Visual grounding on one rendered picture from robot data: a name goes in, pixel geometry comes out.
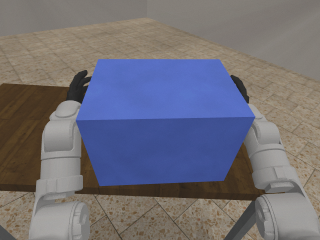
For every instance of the robot right hand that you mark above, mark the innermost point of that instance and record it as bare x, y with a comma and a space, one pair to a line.
241, 87

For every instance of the robot right forearm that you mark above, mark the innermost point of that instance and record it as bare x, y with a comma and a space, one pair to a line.
272, 171

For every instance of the left robot upper arm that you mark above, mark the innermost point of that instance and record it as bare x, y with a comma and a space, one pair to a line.
61, 221

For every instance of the carton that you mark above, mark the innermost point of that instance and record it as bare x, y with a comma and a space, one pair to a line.
160, 121

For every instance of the robot left hand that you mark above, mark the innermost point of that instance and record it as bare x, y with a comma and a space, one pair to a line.
76, 88

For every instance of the table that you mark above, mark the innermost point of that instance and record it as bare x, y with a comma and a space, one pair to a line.
24, 112

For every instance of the right robot upper arm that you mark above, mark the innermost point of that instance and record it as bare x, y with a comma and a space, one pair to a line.
285, 216

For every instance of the robot left forearm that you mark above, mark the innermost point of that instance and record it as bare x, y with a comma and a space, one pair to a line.
61, 150

